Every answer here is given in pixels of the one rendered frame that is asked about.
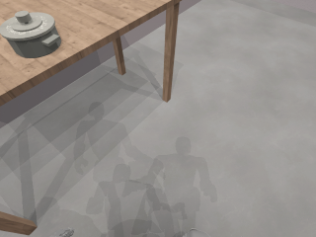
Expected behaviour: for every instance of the pot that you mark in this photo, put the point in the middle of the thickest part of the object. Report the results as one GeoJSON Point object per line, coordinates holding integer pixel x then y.
{"type": "Point", "coordinates": [38, 47]}

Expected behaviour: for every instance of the knob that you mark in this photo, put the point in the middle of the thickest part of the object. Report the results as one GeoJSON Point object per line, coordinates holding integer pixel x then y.
{"type": "Point", "coordinates": [23, 16]}

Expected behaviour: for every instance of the table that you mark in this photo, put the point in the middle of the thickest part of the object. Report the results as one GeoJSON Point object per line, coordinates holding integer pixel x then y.
{"type": "Point", "coordinates": [84, 26]}

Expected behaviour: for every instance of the lid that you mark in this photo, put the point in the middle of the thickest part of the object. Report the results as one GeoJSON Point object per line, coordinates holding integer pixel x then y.
{"type": "Point", "coordinates": [38, 26]}

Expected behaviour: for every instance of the left robot hand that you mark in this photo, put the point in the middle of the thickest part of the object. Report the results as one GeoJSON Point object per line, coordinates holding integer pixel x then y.
{"type": "Point", "coordinates": [67, 232]}

